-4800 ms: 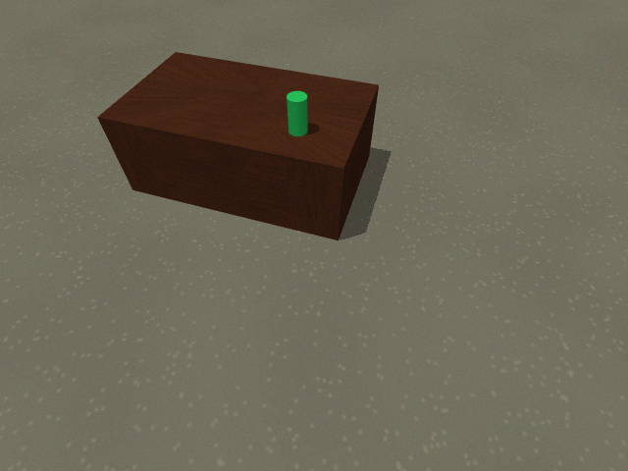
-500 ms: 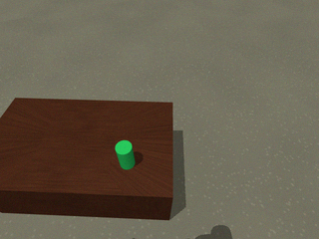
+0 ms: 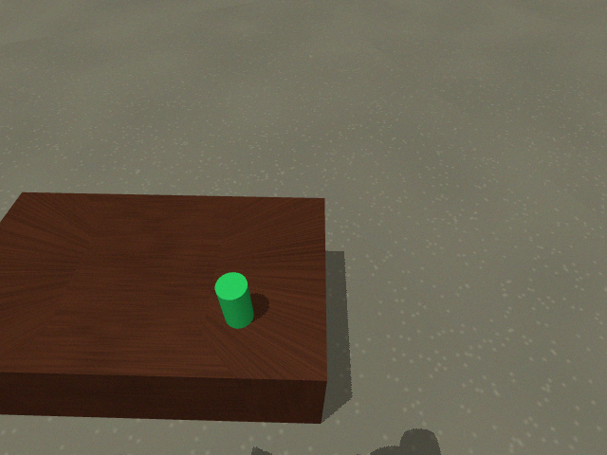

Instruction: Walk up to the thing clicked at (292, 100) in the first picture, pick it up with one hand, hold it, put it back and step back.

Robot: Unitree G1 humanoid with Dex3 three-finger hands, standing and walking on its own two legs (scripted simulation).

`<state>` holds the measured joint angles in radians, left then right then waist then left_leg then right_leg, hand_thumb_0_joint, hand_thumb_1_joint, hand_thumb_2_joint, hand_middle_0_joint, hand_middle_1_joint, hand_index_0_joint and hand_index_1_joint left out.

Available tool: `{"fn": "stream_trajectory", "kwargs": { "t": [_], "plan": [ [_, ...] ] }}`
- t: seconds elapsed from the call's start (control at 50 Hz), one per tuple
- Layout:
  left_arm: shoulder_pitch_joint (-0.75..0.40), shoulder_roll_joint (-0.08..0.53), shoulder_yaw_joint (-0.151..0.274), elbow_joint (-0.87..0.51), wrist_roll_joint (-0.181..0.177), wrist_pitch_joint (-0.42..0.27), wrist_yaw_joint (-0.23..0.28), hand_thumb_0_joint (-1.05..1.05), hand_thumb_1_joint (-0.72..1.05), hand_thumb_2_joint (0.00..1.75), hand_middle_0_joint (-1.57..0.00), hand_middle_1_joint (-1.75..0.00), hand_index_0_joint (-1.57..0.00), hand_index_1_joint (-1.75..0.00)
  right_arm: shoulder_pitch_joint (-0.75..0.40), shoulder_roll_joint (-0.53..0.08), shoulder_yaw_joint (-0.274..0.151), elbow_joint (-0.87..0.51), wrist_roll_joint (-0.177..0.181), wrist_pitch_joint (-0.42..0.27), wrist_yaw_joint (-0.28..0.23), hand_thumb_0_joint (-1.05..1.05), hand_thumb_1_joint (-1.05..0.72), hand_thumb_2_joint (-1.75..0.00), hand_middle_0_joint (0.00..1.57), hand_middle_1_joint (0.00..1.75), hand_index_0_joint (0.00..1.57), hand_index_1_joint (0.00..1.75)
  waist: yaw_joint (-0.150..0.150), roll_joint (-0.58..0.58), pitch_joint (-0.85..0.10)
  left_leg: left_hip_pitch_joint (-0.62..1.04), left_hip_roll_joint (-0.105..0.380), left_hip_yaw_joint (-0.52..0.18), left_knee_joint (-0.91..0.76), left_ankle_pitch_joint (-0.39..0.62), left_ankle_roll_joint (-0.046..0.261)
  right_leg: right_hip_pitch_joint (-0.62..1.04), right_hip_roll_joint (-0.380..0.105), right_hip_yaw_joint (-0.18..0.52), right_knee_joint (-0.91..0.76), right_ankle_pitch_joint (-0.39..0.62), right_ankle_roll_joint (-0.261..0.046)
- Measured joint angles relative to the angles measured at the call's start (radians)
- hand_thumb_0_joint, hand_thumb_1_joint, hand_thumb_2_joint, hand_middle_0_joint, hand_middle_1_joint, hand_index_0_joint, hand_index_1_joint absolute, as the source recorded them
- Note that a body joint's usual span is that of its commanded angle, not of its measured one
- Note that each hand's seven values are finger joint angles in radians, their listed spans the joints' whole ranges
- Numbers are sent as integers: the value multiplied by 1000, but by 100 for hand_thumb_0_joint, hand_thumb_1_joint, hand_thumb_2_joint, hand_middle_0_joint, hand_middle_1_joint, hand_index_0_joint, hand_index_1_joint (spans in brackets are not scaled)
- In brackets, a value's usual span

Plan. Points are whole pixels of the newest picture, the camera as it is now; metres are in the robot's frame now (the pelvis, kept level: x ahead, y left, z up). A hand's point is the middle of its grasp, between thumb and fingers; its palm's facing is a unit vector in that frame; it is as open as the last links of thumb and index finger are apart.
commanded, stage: stand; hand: left
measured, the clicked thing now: (235, 301) +0.50 +0.19 -0.32
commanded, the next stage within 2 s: go down in 2.00 s
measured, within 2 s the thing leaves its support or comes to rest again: neither
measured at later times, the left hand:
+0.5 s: hand out of the picture +0.08 +0.24 -0.15, palm faces -0.03 -0.94 -0.35, open 7.4 cm
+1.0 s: hand out of the picture +0.08 +0.24 -0.15, palm faces -0.03 -0.94 -0.35, open 7.4 cm
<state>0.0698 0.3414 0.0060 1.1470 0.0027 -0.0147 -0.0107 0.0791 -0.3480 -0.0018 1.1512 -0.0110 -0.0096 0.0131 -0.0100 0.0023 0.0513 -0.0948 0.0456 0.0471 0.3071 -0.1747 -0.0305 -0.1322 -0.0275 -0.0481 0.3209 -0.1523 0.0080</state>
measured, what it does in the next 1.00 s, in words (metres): stands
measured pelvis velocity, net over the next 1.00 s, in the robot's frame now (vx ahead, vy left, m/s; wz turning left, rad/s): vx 0.00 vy -0.01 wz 0.00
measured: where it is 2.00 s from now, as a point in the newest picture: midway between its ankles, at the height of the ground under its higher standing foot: outside the picture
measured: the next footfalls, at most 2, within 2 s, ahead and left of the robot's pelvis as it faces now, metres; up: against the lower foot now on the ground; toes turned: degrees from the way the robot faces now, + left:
none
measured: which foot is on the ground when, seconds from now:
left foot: down 0.00-1.00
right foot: down 0.00-1.00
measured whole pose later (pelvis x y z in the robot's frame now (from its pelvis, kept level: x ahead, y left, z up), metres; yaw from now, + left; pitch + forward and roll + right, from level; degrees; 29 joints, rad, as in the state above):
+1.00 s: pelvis +0.00 -0.01 +0.00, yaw +0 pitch -2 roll +0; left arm 0.10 0.35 -0.01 1.14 0.00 -0.01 -0.01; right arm 0.12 -0.35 0.00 1.14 -0.01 0.00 0.01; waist -0.01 0.01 0.05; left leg -0.09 0.06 0.04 0.30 -0.18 -0.05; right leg -0.13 -0.01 -0.06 0.33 -0.16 -0.01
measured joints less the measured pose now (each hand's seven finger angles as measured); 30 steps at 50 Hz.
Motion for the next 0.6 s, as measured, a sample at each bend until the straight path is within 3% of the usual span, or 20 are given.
{"fn": "stream_trajectory", "kwargs": {
  "t": [0.6],
  "plan": [
    [29, 5, -13, -6, 0, -1, 4, 1, 90, 90, -20, -30, -20, -30, 24, -8, 1, -2, -1, 6, 2, 1, -90, -90, 21, 30, 21, 30, 2, 10, -5, 7, 13, -7, -7, 2, -13, 4, 13, -8, 2, -6, -14]
  ]
}}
